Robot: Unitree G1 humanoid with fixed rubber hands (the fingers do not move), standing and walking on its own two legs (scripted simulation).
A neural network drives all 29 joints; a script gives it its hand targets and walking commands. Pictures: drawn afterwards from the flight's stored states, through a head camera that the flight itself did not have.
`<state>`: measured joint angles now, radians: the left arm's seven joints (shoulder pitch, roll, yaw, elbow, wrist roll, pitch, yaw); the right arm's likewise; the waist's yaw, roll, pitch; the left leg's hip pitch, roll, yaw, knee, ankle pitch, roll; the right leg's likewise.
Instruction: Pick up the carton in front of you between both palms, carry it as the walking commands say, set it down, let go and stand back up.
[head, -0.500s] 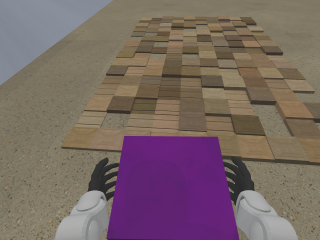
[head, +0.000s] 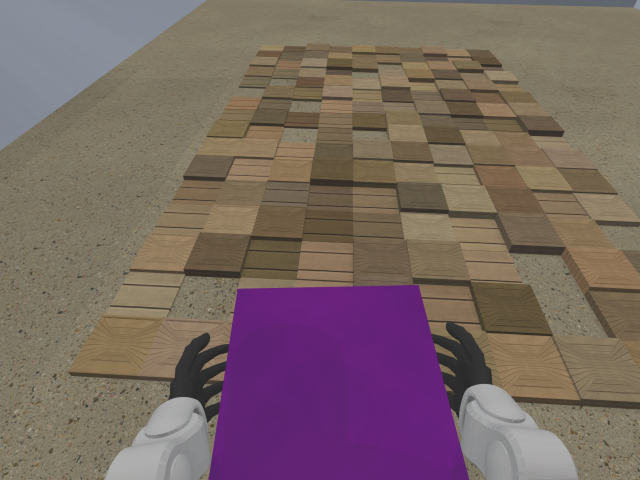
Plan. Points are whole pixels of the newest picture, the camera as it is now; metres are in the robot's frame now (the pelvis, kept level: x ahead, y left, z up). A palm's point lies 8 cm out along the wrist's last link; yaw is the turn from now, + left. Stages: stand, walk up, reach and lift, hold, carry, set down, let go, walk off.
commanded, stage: carry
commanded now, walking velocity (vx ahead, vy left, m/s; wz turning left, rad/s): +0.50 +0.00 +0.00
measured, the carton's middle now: (330, 416) +0.23 +0.00 +0.01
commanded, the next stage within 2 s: none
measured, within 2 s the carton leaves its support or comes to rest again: neither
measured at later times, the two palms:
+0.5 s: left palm (242, 164) +0.64 +0.14 +0.11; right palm (411, 162) +0.66 -0.17 +0.10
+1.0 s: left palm (262, 96) +1.01 +0.14 +0.10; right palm (382, 94) +1.00 -0.17 +0.10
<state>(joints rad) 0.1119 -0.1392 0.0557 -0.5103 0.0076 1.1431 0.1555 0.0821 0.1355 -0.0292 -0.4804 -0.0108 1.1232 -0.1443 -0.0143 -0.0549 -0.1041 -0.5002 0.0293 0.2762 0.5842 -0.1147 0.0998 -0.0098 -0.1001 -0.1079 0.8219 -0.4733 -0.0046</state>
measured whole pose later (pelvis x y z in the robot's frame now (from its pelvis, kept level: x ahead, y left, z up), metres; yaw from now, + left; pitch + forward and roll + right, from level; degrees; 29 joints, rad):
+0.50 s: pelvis +0.33 -0.03 +0.00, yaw +2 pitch +3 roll +0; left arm -0.42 -0.13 0.22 -0.07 0.04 0.97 0.22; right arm -0.43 0.09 -0.22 -0.09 -0.03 0.99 -0.23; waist 0.03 0.05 -0.03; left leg -0.13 0.08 0.12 0.85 -0.52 0.00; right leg -0.54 -0.03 -0.19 0.65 -0.16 -0.09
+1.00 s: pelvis +0.68 -0.01 +0.02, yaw -1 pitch +5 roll +1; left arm -0.34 -0.13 0.25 -0.20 0.00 0.98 0.17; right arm -0.37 0.19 -0.23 -0.16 -0.04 0.96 -0.18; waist -0.05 -0.04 0.04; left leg -0.48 -0.02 0.18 0.57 -0.27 0.30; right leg -0.29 -0.01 -0.04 1.15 -0.45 -0.03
